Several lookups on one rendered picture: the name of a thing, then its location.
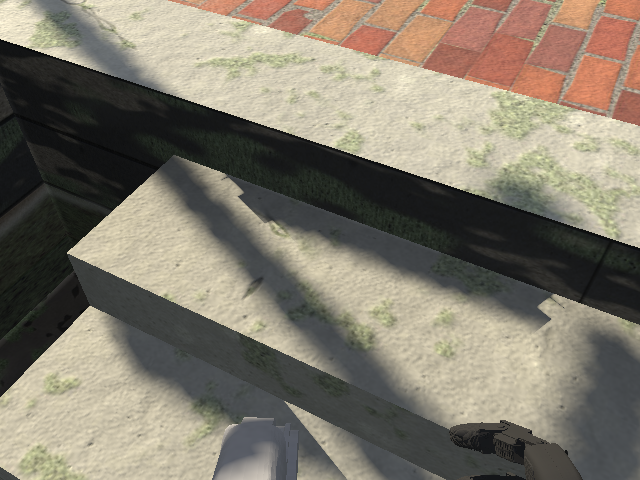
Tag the left robot shin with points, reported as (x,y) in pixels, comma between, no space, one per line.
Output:
(226,431)

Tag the left robot thigh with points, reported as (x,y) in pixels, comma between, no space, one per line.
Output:
(257,449)

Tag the right robot hand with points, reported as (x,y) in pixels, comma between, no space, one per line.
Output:
(542,460)

